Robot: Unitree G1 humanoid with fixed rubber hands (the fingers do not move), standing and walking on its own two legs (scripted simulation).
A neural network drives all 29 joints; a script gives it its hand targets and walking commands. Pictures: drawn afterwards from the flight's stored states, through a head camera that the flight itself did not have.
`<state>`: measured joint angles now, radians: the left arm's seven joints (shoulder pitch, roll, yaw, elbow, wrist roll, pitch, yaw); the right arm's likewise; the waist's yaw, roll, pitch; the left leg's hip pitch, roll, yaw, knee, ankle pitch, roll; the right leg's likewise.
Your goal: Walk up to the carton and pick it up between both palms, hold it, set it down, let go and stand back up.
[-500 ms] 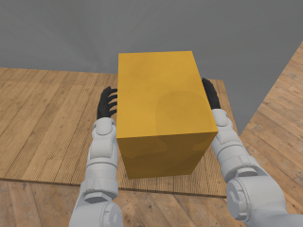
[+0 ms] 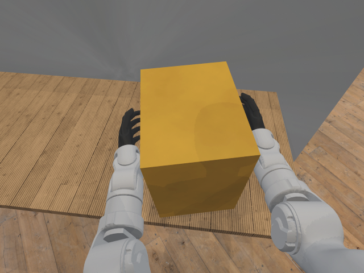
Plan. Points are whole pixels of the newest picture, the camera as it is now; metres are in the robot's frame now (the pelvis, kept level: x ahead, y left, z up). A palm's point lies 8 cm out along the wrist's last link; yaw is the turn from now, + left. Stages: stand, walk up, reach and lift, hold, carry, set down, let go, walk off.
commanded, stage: set down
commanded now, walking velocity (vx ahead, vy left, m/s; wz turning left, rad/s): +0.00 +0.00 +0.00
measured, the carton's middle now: (190, 144) +0.40 +0.04 +0.03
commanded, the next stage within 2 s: none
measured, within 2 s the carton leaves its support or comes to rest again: neither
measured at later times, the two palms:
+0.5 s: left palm (135, 151) +0.37 +0.18 +0.03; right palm (249, 130) +0.45 -0.10 +0.05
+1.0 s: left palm (146, 160) +0.37 +0.16 -0.02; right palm (249, 132) +0.47 -0.11 +0.01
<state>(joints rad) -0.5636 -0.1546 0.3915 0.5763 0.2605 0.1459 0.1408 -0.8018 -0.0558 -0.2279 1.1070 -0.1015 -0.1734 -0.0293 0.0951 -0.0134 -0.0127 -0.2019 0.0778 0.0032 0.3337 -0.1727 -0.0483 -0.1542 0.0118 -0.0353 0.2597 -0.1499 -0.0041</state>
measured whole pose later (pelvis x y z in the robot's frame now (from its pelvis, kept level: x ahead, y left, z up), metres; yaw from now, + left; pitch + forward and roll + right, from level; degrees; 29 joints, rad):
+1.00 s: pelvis +0.03 -0.05 -0.01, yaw +2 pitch +18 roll +1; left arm -0.59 -0.18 0.54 0.82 0.27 -0.23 0.15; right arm -0.89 -0.07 -0.29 1.27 -0.25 -0.39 -0.02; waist 0.12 0.00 -0.07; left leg -0.50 0.11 0.00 0.33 -0.10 -0.06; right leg -0.46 0.03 -0.08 0.32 -0.18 -0.06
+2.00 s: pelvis +0.01 -0.04 -0.01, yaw +3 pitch +20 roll +0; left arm -0.62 -0.19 0.58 0.86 0.28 -0.30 0.15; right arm -0.95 -0.10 -0.34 1.34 -0.32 -0.44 -0.01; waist 0.12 0.00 -0.09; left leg -0.55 0.11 0.00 0.33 -0.11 -0.06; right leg -0.52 0.03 -0.09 0.33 -0.17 -0.06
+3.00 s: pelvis +0.01 -0.04 -0.01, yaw +3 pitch +21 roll +0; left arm -0.63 -0.18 0.58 0.91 0.31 -0.35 0.17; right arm -0.94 -0.12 -0.25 1.37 -0.16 -0.44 0.01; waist 0.12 0.00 -0.09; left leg -0.57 0.11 0.00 0.34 -0.12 -0.06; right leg -0.55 0.03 -0.09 0.36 -0.18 -0.06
